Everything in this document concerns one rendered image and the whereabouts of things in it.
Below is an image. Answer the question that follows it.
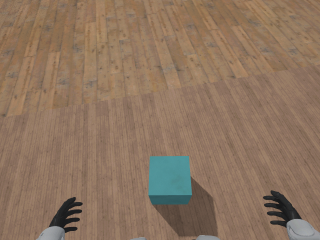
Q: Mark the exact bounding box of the right robot forearm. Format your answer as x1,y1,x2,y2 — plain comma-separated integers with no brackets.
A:
286,219,320,240

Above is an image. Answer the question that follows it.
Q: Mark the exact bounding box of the robot left hand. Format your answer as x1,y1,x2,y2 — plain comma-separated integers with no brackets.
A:
49,197,83,233

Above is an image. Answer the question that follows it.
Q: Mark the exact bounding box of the robot right hand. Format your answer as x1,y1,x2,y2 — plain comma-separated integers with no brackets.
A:
263,190,302,228

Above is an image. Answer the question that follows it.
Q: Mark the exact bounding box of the left robot forearm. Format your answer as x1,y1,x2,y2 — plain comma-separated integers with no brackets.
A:
36,226,65,240

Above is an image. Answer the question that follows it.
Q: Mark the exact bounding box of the carton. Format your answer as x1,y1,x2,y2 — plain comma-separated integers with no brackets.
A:
148,156,192,205

